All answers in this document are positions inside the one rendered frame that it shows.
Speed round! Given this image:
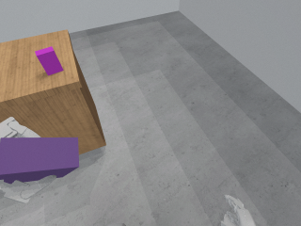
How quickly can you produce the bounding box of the right robot hand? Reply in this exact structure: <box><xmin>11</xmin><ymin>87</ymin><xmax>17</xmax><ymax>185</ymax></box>
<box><xmin>221</xmin><ymin>194</ymin><xmax>256</xmax><ymax>226</ymax></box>

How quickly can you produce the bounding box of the left robot hand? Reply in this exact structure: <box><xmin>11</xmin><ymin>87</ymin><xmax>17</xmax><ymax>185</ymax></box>
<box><xmin>0</xmin><ymin>117</ymin><xmax>57</xmax><ymax>203</ymax></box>

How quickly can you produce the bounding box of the sponge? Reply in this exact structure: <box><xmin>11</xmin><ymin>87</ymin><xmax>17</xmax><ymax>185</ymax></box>
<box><xmin>0</xmin><ymin>137</ymin><xmax>79</xmax><ymax>184</ymax></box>

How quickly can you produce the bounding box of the table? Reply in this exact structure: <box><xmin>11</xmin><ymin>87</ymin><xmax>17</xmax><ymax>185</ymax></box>
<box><xmin>0</xmin><ymin>29</ymin><xmax>106</xmax><ymax>155</ymax></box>

